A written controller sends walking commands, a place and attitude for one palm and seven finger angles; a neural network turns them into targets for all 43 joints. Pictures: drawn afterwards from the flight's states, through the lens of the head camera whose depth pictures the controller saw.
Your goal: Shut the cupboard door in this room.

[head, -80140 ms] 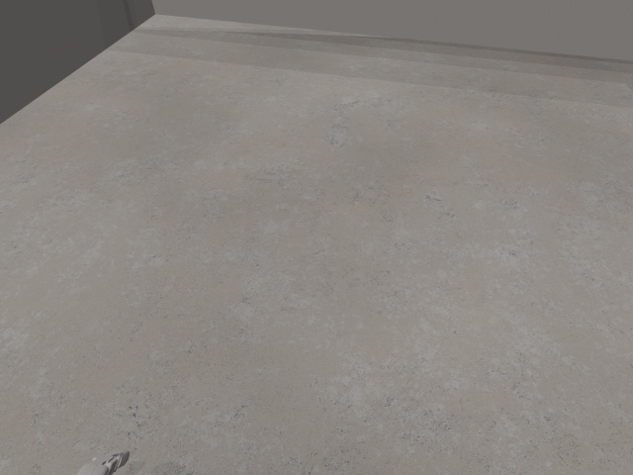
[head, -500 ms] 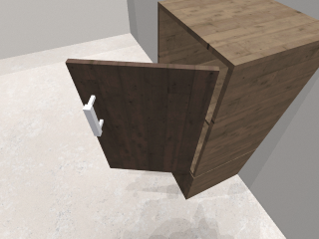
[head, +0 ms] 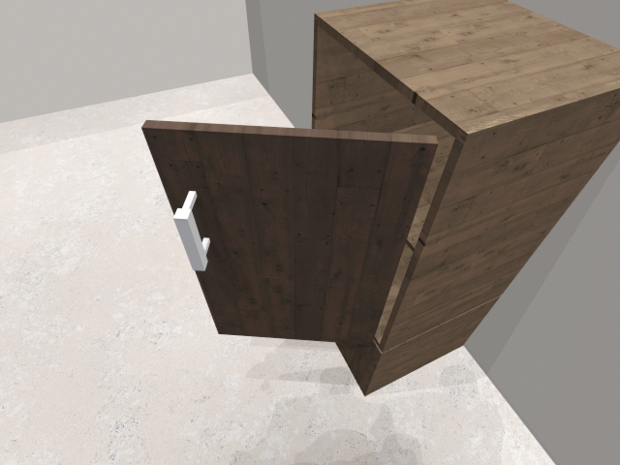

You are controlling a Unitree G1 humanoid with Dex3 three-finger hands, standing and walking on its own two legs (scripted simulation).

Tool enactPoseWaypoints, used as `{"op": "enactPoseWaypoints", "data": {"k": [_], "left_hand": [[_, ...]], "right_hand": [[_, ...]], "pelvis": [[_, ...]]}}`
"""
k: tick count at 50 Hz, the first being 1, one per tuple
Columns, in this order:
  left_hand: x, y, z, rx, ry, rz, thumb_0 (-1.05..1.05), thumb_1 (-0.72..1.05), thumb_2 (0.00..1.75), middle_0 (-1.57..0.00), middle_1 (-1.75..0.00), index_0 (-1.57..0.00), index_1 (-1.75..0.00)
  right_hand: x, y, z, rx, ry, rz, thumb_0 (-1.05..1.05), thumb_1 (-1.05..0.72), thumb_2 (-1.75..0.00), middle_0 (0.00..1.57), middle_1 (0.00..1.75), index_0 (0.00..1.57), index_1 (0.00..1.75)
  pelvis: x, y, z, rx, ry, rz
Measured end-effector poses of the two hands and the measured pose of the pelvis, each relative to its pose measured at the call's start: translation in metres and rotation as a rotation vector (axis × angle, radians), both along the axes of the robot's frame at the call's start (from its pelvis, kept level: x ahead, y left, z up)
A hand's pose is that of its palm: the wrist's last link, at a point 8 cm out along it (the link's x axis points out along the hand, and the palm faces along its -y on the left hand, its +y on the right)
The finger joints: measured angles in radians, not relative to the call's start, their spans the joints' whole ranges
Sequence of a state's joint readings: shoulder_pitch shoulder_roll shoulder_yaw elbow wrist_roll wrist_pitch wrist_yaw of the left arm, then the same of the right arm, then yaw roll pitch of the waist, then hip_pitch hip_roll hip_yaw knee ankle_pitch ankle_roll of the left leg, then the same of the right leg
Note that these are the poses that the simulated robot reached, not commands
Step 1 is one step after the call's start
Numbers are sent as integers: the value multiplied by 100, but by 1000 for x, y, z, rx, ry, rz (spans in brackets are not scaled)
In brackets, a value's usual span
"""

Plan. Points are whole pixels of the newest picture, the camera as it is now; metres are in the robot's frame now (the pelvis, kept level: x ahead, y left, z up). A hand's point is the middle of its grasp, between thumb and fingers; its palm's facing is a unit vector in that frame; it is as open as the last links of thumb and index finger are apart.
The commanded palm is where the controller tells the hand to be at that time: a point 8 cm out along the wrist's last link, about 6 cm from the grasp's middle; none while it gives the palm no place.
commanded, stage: come to a stop and stand still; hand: left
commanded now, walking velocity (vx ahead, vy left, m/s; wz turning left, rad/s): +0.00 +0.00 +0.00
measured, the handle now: (195, 232) +0.44 +0.21 +0.03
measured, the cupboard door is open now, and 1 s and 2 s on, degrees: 61 61 61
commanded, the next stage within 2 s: look again from close up in 0.34 s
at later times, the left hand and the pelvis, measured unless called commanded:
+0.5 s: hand out of the picture -0.01 +0.20 -0.17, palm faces -0.01 -0.97 -0.24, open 7.4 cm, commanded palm none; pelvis -0.02 +0.00 +0.00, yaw +0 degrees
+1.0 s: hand out of the picture +0.00 +0.19 -0.17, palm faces -0.01 -0.97 -0.22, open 7.3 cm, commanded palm +0.07 +0.24 -0.06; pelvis -0.02 +0.00 +0.01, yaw +0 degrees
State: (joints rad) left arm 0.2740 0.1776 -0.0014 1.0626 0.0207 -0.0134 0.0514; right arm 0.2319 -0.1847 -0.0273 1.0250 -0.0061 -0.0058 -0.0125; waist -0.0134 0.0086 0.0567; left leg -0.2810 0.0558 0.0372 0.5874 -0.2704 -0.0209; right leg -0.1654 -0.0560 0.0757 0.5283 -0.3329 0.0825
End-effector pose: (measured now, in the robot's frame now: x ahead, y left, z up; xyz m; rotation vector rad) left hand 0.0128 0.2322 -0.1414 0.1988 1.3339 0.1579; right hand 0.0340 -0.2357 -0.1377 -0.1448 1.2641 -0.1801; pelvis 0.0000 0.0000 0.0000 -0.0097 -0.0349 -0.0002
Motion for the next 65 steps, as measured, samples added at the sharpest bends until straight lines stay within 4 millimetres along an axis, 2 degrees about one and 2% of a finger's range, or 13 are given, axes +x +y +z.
{"op": "enactPoseWaypoints", "data": {"k": [6, 13, 26, 35, 51, 52, 53, 55, 58, 60, 62, 65], "left_hand": [[4, 20, 3, 30, -55, -2, 1, 91, 89, -20, -30, -20, -30], [-6, 28, 8, 38, -46, -11, 0, 91, 89, -20, -30, -20, -30], [-27, 13, 3, -1, 12, -7, 1, 91, 89, -20, -30, -20, -30], [-23, 6, 1, -19, 7, -10, 1, 91, 89, -20, -30, -20, -30], [-17, 8, 4, -4, -3, -10, 1, 91, 89, -20, -30, -20, -30], [-8, 13, 9, -10, -61, 56, 1, 91, 89, -20, -30, -21, -30], [11, 18, 23, 1, -193, 85, 1, 91, 89, -20, -30, -21, -30], [52, 23, 66, 37, -519, 95, 2, 91, 89, -21, -31, -21, -30], [105, 15, 126, 42, -905, 67, 2, 92, 89, -22, -33, -23, -32], [130, 7, 150, 11, -1105, 17, 1, 92, 89, -24, -35, -24, -34], [141, -1, 154, -49, -1244, -44, 1, 92, 89, -26, -37, -27, -37], [134, -10, 133, -141, -1324, -153, 0, 91, 89, -31, -42, -31, -42]], "right_hand": [[3, 11, 0, 14, -36, 21, 0, -92, -90, 20, 30, 20, 30], [-3, 12, 2, 18, -29, 34, 0, -92, -90, 20, 30, 20, 30], [-18, -5, 7, -13, 23, 24, 1, -91, -90, 20, 30, 20, 30], [-19, -7, 9, -19, 32, 22, 1, -91, -90, 20, 30, 19, 30], [-18, 3, 6, 8, 36, 21, 0, -91, -90, 20, 30, 20, 30], [-16, 2, 8, -9, 3, 31, 1, -91, -90, 20, 30, 20, 30], [-11, 1, 11, -33, -63, 37, 1, -91, -90, 21, 30, 20, 30], [3, -2, 19, -58, -210, 55, 1, -91, -90, 21, 30, 20, 30], [33, -6, 27, -52, -413, 82, 1, -91, -90, 20, 30, 20, 30], [55, -9, 33, -48, -533, 95, 1, -91, -90, 20, 30, 20, 30], [76, -13, 37, -48, -629, 118, 1, -91, -90, 20, 30, 20, 30], [102, -20, 41, -60, -723, 162, 1, -91, -90, 21, 30, 20, 30]], "pelvis": [[-8, 7, -2, 6, -14, 4], [-16, 9, 0, 15, 1, 0], [-17, 4, 3, 16, 2, -2], [-17, 2, 5, 15, 1, -2], [-16, 2, 5, 10, 4, -4], [-18, 2, 4, 8, -6, 2], [-19, 1, 2, 11, -9, 8], [-19, -2, -1, 14, -4, 23], [-23, -4, -7, 7, 16, 56], [-30, -7, -15, 3, 46, 62], [-36, -12, -25, 4, 90, 54], [-43, -21, -45, 8, 144, 40]]}}
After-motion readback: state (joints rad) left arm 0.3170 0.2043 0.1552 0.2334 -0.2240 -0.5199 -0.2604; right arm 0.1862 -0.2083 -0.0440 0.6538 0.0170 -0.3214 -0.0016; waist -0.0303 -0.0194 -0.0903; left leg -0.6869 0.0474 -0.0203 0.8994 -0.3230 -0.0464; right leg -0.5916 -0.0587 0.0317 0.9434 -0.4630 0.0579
